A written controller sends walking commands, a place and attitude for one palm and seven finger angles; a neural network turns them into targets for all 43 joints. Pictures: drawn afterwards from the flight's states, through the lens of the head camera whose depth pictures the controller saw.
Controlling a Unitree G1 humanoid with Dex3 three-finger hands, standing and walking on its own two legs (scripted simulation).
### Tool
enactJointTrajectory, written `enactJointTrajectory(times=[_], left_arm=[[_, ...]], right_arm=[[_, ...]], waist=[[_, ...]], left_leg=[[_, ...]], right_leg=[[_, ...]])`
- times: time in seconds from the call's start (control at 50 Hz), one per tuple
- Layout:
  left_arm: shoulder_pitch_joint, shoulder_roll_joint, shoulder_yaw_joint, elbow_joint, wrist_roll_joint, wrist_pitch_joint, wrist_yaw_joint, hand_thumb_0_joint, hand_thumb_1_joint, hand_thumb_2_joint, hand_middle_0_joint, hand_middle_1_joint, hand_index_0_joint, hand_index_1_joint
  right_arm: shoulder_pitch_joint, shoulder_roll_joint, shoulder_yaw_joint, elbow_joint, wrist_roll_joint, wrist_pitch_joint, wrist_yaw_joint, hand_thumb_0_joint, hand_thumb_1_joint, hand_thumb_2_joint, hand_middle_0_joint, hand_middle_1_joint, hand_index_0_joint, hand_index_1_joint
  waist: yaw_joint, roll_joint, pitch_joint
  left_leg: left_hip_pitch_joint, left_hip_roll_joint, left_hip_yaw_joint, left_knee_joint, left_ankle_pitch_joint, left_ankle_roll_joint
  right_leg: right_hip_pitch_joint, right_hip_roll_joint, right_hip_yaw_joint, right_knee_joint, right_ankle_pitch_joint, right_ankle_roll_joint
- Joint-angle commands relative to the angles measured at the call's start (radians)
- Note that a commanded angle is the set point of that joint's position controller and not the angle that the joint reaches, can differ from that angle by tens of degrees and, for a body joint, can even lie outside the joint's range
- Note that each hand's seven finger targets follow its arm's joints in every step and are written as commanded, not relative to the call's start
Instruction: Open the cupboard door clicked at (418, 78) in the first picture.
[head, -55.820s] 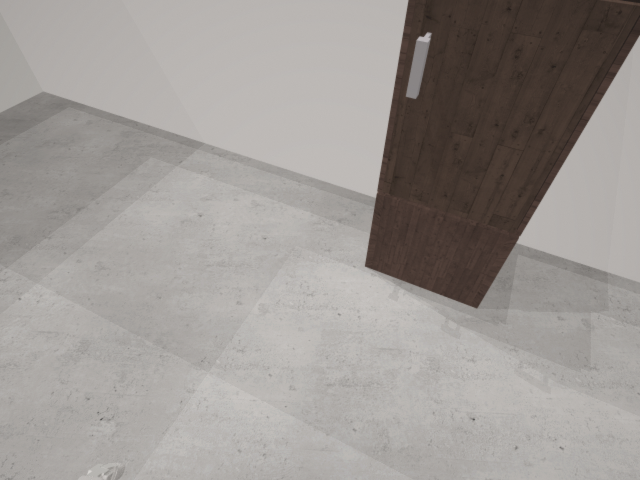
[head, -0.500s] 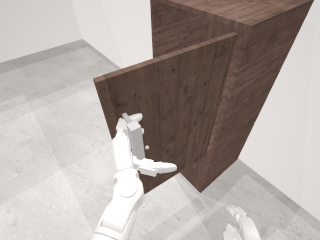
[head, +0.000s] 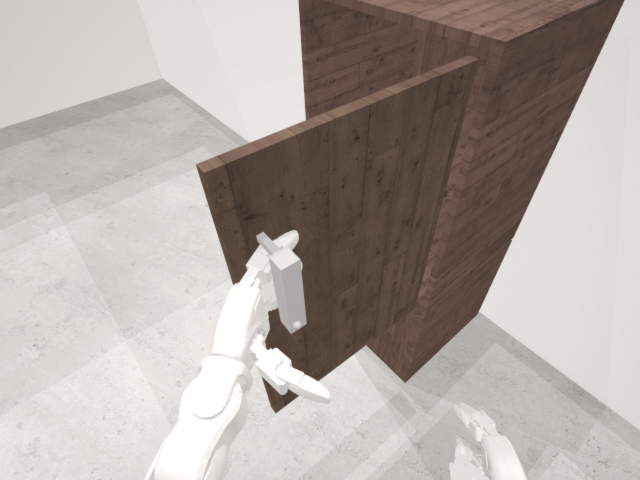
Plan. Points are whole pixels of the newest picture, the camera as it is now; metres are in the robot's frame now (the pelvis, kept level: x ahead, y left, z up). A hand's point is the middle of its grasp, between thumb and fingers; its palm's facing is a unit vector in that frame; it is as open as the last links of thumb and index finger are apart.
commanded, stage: slide the hand sideways off the handle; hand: left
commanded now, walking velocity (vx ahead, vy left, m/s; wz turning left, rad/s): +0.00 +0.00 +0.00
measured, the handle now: (279, 282) +0.33 +0.08 +0.10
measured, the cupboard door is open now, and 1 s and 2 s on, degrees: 88 84 84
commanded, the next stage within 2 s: draw the hand back to the body in 0.86 s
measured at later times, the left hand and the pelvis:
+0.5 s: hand (250, 345) +0.24 +0.10 +0.10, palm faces -0.07 -1.00 -0.06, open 16.1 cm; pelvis +0.02 -0.02 +0.00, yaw +0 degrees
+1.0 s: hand (201, 375) +0.21 +0.14 +0.09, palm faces -0.07 -1.00 -0.05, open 16.3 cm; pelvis +0.02 +0.00 -0.01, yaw +1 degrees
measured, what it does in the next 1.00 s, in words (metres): stands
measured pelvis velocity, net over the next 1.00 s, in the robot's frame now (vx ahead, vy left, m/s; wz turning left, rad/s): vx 0.02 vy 0.00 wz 0.02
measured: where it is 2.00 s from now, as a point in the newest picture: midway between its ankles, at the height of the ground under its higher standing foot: outside the picture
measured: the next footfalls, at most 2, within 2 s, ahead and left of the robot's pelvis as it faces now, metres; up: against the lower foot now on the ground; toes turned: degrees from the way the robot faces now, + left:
none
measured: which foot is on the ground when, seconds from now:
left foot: down 0.00-1.00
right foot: down 0.00-1.00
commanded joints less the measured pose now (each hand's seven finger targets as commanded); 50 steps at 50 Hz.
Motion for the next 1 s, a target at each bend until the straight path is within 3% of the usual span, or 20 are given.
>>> enactJointTrajectory(times=[0.0,0.04,0.06,0.1,0.16,0.22,0.28,0.34,0.38,0.4,0.48,0.54,0.62,0.66,0.72,0.82,0.9,0.94,0.96,0.98], left_arm=[[-0.141,0.034,0.059,-0.291,0.031,-0.081,0.031,0.000,-0.500,0.300,-0.150,-0.300,-0.150,-0.300],[-0.096,0.047,0.080,-0.314,0.028,-0.080,0.026,0.000,-0.500,0.300,-0.150,-0.300,-0.150,-0.300],[-0.074,0.080,0.117,-0.313,0.027,-0.078,0.025,0.000,-0.500,0.300,-0.150,-0.300,-0.150,-0.300],[-0.069,0.064,0.109,-0.340,0.016,-0.075,0.016,0.000,-0.500,0.300,-0.150,-0.300,-0.150,-0.300],[0.035,0.103,0.174,-0.344,-0.011,-0.071,-0.002,0.000,-0.500,0.300,-0.150,-0.300,-0.150,-0.300],[0.054,0.138,0.224,-0.369,-0.034,-0.078,-0.025,0.000,-0.500,0.300,-0.150,-0.300,-0.150,-0.300],[0.104,0.125,0.216,-0.385,-0.046,-0.091,-0.048,0.000,-0.500,0.300,-0.150,-0.300,-0.150,-0.300],[0.141,0.162,0.254,-0.407,-0.063,-0.108,-0.076,0.000,-0.500,0.300,-0.150,-0.300,-0.150,-0.300],[0.172,0.183,0.281,-0.389,-0.076,-0.117,-0.100,0.000,-0.500,0.300,-0.150,-0.300,-0.150,-0.300],[0.142,0.196,0.288,-0.412,-0.080,-0.127,-0.110,0.000,-0.500,0.300,-0.150,-0.300,-0.150,-0.300],[0.256,0.194,0.302,-0.431,-0.110,-0.154,-0.155,0.000,-0.500,0.300,-0.150,-0.300,-0.150,-0.300],[0.257,0.230,0.343,-0.430,-0.128,-0.167,-0.183,0.000,-0.500,0.300,-0.150,-0.300,-0.150,-0.300],[0.279,0.236,0.357,-0.450,-0.151,-0.188,-0.210,0.000,-0.500,0.300,-0.150,-0.300,-0.150,-0.300],[0.327,0.250,0.381,-0.415,-0.162,-0.188,-0.221,0.000,-0.500,0.300,-0.150,-0.300,-0.150,-0.300],[0.358,0.234,0.354,-0.479,-0.169,-0.206,-0.248,0.000,-0.500,0.300,-0.150,-0.300,-0.150,-0.300],[0.352,0.229,0.333,-0.474,-0.172,-0.209,-0.268,0.000,-0.500,0.300,-0.150,-0.300,-0.150,-0.300],[0.334,0.223,0.317,-0.500,-0.164,-0.205,-0.254,0.000,-0.500,0.300,-0.150,-0.300,-0.150,-0.300],[0.338,0.224,0.314,-0.499,-0.152,-0.197,-0.242,0.000,-0.500,0.300,-0.150,-0.300,-0.150,-0.300],[0.342,0.258,0.354,-0.488,-0.150,-0.189,-0.230,0.000,-0.500,0.300,-0.150,-0.300,-0.150,-0.300],[0.332,0.254,0.351,-0.507,-0.148,-0.185,-0.226,0.000,-0.500,0.300,-0.150,-0.300,-0.150,-0.300]], right_arm=[[-0.136,-0.087,-0.038,-0.188,-0.003,-0.059,0.001,0.000,-0.900,-0.900,0.200,0.300,0.200,0.300],[-0.146,-0.084,-0.036,-0.196,-0.003,-0.056,-0.003,0.000,-0.900,-0.900,0.200,0.300,0.200,0.300],[-0.148,-0.086,-0.037,-0.194,-0.004,-0.051,-0.006,0.000,-0.900,-0.900,0.200,0.300,0.200,0.300],[-0.153,-0.081,-0.032,-0.201,-0.002,-0.053,-0.009,0.000,-0.900,-0.900,0.200,0.300,0.200,0.300],[-0.150,-0.084,-0.033,-0.200,-0.001,-0.055,-0.018,0.000,-0.900,-0.900,0.200,0.300,0.200,0.300],[-0.150,-0.085,-0.035,-0.197,0.000,-0.060,-0.028,0.000,-0.900,-0.900,0.200,0.300,0.200,0.300],[-0.133,-0.088,-0.038,-0.198,0.003,-0.077,-0.027,0.000,-0.900,-0.900,0.200,0.300,0.200,0.300],[-0.113,-0.097,-0.043,-0.199,0.003,-0.096,-0.032,0.000,-0.900,-0.900,0.200,0.300,0.200,0.300],[-0.106,-0.104,-0.045,-0.193,0.004,-0.105,-0.036,0.000,-0.900,-0.900,0.200,0.300,0.200,0.300],[-0.105,-0.106,-0.049,-0.193,0.005,-0.112,-0.039,0.000,-0.900,-0.900,0.200,0.300,0.200,0.300],[-0.082,-0.110,-0.051,-0.196,0.008,-0.149,-0.037,0.000,-0.900,-0.900,0.200,0.300,0.200,0.300],[-0.072,-0.121,-0.053,-0.189,0.009,-0.166,-0.043,0.000,-0.900,-0.900,0.200,0.300,0.200,0.300],[-0.068,-0.128,-0.057,-0.190,0.012,-0.190,-0.047,0.000,-0.900,-0.900,0.200,0.300,0.200,0.300],[-0.067,-0.132,-0.060,-0.184,0.013,-0.199,-0.048,0.000,-0.900,-0.900,0.200,0.300,0.200,0.300],[-0.064,-0.131,-0.060,-0.194,0.016,-0.223,-0.044,0.000,-0.900,-0.900,0.200,0.300,0.200,0.300],[-0.065,-0.140,-0.061,-0.190,0.019,-0.247,-0.047,0.000,-0.900,-0.900,0.200,0.300,0.200,0.300],[-0.067,-0.141,-0.056,-0.190,0.016,-0.262,-0.047,0.000,-0.900,-0.900,0.200,0.300,0.200,0.300],[-0.064,-0.139,-0.056,-0.192,0.015,-0.263,-0.048,0.000,-0.900,-0.900,0.200,0.300,0.200,0.300],[-0.067,-0.141,-0.060,-0.185,0.016,-0.260,-0.049,0.000,-0.900,-0.900,0.200,0.300,0.200,0.300],[-0.071,-0.138,-0.056,-0.190,0.017,-0.257,-0.049,0.000,-0.900,-0.900,0.200,0.300,0.200,0.300]], waist=[[0.019,-0.093,-0.141],[0.022,-0.103,-0.137],[0.030,-0.104,-0.130],[0.022,-0.080,-0.116],[0.028,-0.114,-0.121],[0.022,-0.107,-0.116],[0.013,-0.058,-0.117],[0.010,-0.090,-0.148],[0.007,-0.100,-0.130],[-0.001,-0.092,-0.146],[0.009,-0.058,-0.171],[0.002,-0.079,-0.147],[0.001,-0.062,-0.155],[0.003,-0.090,-0.144],[0.005,-0.021,-0.172],[-0.011,-0.051,-0.117],[-0.006,-0.019,-0.127],[-0.004,-0.035,-0.126],[0.004,-0.042,-0.126],[0.006,-0.026,-0.130]], left_leg=[[-0.076,0.037,-0.060,-0.155,0.120,-0.030],[-0.087,0.033,-0.045,-0.149,0.108,-0.022],[-0.098,0.031,-0.043,-0.149,0.102,-0.021],[-0.096,0.028,-0.038,-0.149,0.093,-0.019],[-0.113,0.026,-0.029,-0.137,0.099,-0.015],[-0.122,0.022,-0.020,-0.119,0.096,-0.012],[-0.114,0.022,-0.021,-0.111,0.119,-0.015],[-0.123,0.020,-0.023,-0.095,0.141,-0.011],[-0.146,0.020,-0.024,-0.081,0.140,-0.011],[-0.143,0.018,-0.023,-0.071,0.143,-0.010],[-0.139,0.017,-0.029,-0.056,0.188,-0.012],[-0.165,0.017,-0.035,-0.042,0.175,-0.013],[-0.168,0.015,-0.039,-0.028,0.172,-0.013],[-0.179,0.016,-0.046,-0.022,0.172,-0.014],[-0.154,0.015,-0.048,-0.022,0.208,-0.014],[-0.169,0.019,-0.063,-0.021,0.161,-0.014],[-0.165,0.020,-0.071,-0.024,0.149,-0.018],[-0.167,0.023,-0.078,-0.030,0.145,-0.020],[-0.174,0.025,-0.078,-0.030,0.141,-0.021],[-0.167,0.024,-0.080,-0.038,0.140,-0.021]], right_leg=[[0.145,0.015,0.024,-0.085,0.024,-0.024],[0.161,0.013,0.038,-0.098,0.021,-0.020],[0.173,0.012,0.044,-0.106,0.011,-0.022],[0.168,0.010,0.049,-0.112,0.008,-0.019],[0.195,0.011,0.062,-0.129,0.014,-0.013],[0.200,0.005,0.092,-0.148,-0.003,-0.005],[0.188,0.007,0.084,-0.134,0.038,-0.007],[0.205,0.007,0.089,-0.125,0.080,0.001],[0.204,0.004,0.105,-0.129,0.076,0.003],[0.201,0.001,0.114,-0.129,0.078,0.007],[0.211,0.003,0.096,-0.096,0.172,0.006],[0.191,0.001,0.102,-0.097,0.147,0.009],[0.175,0.002,0.097,-0.088,0.122,0.008],[0.170,0.004,0.095,-0.087,0.121,0.007],[0.163,0.008,0.067,-0.058,0.175,0.001],[0.094,0.020,0.039,-0.052,0.090,0.001],[0.080,0.021,0.023,-0.035,0.064,-0.003],[0.070,0.024,0.012,-0.025,0.057,-0.003],[0.079,0.025,0.018,-0.029,0.046,-0.006],[0.081,0.024,0.015,-0.028,0.043,-0.006]])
